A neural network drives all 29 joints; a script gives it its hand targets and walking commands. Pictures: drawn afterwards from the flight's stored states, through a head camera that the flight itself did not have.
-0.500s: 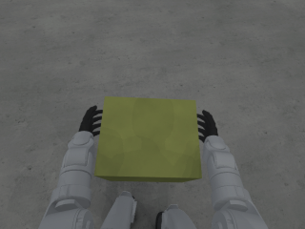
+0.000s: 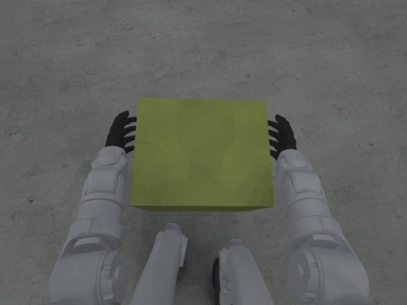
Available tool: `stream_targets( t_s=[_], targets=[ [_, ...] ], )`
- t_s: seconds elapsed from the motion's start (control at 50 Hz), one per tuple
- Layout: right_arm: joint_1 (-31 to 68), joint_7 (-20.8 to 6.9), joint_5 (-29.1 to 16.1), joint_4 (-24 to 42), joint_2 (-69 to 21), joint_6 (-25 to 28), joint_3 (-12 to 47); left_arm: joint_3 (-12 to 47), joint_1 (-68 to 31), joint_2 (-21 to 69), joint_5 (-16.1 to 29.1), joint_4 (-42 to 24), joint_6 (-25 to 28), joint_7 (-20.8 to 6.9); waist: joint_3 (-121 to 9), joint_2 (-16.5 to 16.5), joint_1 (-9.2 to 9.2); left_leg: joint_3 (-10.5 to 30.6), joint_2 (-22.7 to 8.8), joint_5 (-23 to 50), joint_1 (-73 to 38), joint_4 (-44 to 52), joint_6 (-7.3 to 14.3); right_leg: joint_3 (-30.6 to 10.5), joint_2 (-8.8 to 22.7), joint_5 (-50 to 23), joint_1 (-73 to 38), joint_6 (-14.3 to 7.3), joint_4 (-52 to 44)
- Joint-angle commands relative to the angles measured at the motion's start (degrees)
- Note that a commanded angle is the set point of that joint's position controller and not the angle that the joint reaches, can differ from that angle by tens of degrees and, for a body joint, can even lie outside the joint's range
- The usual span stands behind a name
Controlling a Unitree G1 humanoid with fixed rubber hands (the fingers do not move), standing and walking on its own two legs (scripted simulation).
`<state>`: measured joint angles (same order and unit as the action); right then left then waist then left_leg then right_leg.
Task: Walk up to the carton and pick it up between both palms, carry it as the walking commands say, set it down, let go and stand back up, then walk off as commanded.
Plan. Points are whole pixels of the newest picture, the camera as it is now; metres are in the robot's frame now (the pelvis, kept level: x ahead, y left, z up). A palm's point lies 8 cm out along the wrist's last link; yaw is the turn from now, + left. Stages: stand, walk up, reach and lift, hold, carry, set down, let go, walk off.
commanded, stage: set down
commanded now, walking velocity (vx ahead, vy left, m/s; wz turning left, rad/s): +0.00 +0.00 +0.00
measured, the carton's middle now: (200, 163) +0.41 +0.05 -0.14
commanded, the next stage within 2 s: none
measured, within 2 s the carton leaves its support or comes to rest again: neither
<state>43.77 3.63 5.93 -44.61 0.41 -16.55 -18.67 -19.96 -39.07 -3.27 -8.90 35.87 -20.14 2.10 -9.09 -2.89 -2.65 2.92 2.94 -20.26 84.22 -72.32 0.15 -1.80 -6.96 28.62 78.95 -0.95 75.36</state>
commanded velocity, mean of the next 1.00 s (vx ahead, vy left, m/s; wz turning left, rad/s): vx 0.00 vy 0.00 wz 0.00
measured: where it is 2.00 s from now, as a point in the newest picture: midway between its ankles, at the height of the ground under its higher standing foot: (195, 286)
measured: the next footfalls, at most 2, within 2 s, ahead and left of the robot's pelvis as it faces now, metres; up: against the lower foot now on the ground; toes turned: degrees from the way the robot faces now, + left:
none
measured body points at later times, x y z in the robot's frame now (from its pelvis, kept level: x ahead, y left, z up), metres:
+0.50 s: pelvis -0.01 +0.00 -0.07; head +0.23 +0.03 +0.31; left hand +0.43 +0.23 -0.16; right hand +0.47 -0.11 -0.15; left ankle +0.10 +0.11 -0.60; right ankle +0.05 -0.10 -0.60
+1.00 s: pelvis -0.03 +0.01 -0.14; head +0.27 +0.04 +0.20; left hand +0.46 +0.24 -0.25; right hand +0.50 -0.11 -0.24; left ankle +0.10 +0.11 -0.60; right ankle +0.05 -0.10 -0.60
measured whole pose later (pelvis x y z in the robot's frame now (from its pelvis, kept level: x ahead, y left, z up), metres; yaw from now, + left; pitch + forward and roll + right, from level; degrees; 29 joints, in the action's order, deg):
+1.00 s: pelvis -0.03 +0.01 -0.14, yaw -3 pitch +41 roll -4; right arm 64.8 6.8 -0.6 -49.7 7.5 -16.0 -15.6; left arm -19.3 -60.0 -11.4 -3.5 41.6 -19.6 3.4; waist -0.9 -2.8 -4.0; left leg 3.3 4.5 -25.1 116.6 -100.9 -0.3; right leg -0.2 -9.6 35.0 110.5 1.1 104.0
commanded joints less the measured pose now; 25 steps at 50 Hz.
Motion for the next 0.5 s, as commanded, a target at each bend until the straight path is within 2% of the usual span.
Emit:
stream_targets(
  t_s=[0.0, 0.1, 0.2, 0.48],
  targets=[
    [39.73, -16.38, -8.77, 7.33, -56.78, 2.69, 28.02, 30.79, -42.11, 56.61, 9.99, -5.91, 3.53, -14.5, -54.98, 3.45, -2.25, -0.82, 3.46, 18.51, -41.47, 2.44, -1.13, -1.13, -2.8, -12.38, -8.71, 0.46, -8.9],
    [41.7, -14.53, -9.49, 8.54, -56.01, 3.06, 28.69, 29.64, -44.02, 53.91, 10.32, -5.74, 4.2, -14.58, -56.68, 2.17, -3.02, -1.9, 3.68, 18.42, -36.83, -0.28, -0.76, -1.08, -2.84, -13.4, -9.02, 1.05, -6.55],
    [44.34, -13.17, -9.82, 9.2, -54.72, 3.41, 28.5, 28.63, -46.26, 52.16, 10.55, -5.14, 4.53, -14.62, -57.93, 2.29, -3.46, -2.46, 3.87, 17.79, -33.25, -2.83, -0.66, -0.71, -3.0, -13.24, -7.36, 1.3, -3.8],
    [50.78, -11.15, -10.68, 9.05, -51.39, 3.84, 27.36, 28.01, -52.84, 50.25, 11.96, -4.13, 4.53, -13.59, -62.69, 3.52, -3.15, -2.8, 3.92, 18.03, -28.01, -9.98, -1.31, 1.27, -4.04, -11.79, 1.02, 1.43, 4.66]
  ],
)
